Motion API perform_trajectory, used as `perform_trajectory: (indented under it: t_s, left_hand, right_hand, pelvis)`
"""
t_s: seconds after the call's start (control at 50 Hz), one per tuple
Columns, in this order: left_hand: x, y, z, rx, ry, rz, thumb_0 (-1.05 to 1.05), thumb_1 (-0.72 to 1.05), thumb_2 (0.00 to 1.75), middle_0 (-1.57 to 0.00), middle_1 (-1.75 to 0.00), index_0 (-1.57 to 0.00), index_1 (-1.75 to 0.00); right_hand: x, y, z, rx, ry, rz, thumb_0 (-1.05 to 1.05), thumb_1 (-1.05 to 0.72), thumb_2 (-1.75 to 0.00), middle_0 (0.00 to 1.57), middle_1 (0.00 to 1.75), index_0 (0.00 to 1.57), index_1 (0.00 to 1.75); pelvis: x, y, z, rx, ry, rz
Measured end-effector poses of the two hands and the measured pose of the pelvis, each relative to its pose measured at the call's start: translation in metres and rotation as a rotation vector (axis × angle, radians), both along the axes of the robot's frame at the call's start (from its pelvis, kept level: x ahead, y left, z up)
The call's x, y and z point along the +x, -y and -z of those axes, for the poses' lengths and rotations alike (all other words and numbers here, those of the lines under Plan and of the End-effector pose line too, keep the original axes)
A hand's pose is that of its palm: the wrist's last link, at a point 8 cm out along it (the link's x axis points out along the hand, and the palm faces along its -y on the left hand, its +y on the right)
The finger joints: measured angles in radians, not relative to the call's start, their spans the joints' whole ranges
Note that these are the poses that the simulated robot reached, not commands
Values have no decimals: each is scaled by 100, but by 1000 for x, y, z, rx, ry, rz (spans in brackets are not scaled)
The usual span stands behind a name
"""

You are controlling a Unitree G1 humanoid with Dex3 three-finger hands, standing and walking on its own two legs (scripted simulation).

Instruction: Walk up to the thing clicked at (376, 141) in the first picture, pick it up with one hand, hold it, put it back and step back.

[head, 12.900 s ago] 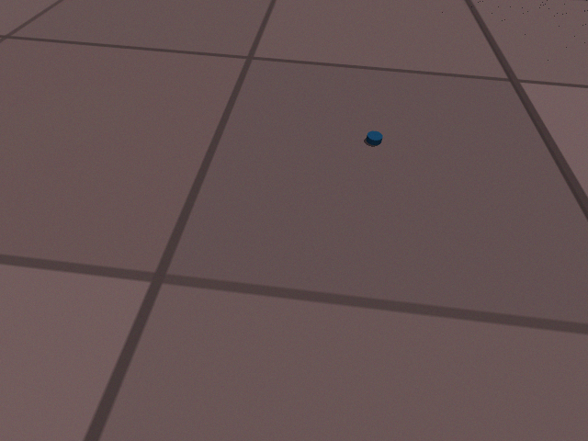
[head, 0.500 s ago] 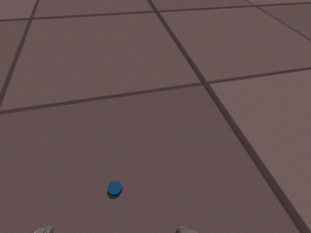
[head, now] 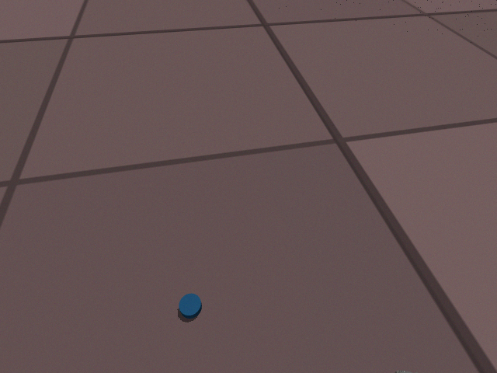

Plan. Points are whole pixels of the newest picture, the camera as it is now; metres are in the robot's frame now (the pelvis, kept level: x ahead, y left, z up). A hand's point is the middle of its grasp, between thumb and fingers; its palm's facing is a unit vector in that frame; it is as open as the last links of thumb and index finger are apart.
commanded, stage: stand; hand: left
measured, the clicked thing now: (190, 305) +0.50 +0.22 -0.76
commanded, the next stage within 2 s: none
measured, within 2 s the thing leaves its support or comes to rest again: neither
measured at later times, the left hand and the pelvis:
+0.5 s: hand out of the picture +0.10 +0.24 -0.15, palm faces -0.05 -0.94 -0.34, open 7.4 cm; pelvis +0.01 -0.01 +0.00, yaw +0 degrees
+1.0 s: hand out of the picture +0.11 +0.25 -0.15, palm faces -0.04 -0.94 -0.35, open 7.4 cm; pelvis +0.03 -0.01 +0.00, yaw +0 degrees
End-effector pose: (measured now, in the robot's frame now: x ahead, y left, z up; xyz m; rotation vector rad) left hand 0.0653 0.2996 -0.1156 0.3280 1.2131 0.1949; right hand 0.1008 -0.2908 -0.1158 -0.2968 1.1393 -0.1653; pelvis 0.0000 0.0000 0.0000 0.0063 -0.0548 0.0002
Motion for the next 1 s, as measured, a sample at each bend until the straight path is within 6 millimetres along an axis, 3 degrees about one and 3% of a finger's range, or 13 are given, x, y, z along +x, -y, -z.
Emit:
perform_trajectory:
  t_s: [0.22, 0.38, 0.64, 1.0]
  left_hand:
    - [5, 4, 0, 5, -31, -1, 1, 91, 90, -21, -30, -20, -30]
    - [20, 9, 0, -3, -14, 12, 1, 91, 90, -21, -30, -20, -30]
    - [37, 11, 0, -10, 1, 16, 1, 91, 90, -21, -30, -20, -30]
    - [38, 8, 0, -1, -34, -3, 1, 91, 90, -21, -30, -20, -30]
  right_hand:
    - [-29, 11, 7, -9, -110, 40, 1, -90, -90, 20, 30, 21, 30]
    - [-36, 16, 6, -19, -135, 56, 1, -90, -90, 20, 30, 21, 30]
    - [-22, 15, 3, -25, -120, 52, 1, -90, -90, 20, 30, 21, 30]
    - [3, 12, 4, -20, -107, 32, 1, -90, -90, 20, 30, 21, 30]
  pelvis:
    - [6, 5, -2, 2, -10, 0]
    - [10, 7, -2, 1, -17, 1]
    - [20, 7, -3, -2, -23, 2]
    - [34, 6, -3, -4, -35, 2]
